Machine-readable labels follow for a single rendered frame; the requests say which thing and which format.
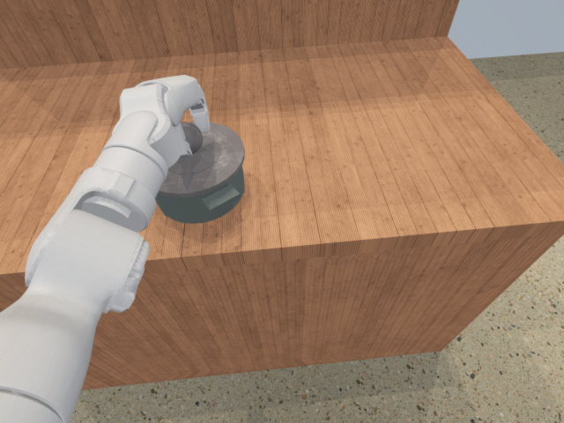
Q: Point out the knob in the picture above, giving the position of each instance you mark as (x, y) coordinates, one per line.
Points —
(193, 136)

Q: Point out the robot left upper arm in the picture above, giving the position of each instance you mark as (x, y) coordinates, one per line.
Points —
(46, 337)

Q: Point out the robot left hand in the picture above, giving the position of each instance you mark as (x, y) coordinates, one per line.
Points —
(193, 99)

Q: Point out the pot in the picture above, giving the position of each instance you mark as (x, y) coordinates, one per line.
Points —
(205, 207)

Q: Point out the lid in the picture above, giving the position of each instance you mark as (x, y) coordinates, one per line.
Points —
(217, 161)

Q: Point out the left robot forearm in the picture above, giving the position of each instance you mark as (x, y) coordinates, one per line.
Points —
(122, 184)

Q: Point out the table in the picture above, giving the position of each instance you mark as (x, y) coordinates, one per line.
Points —
(391, 193)

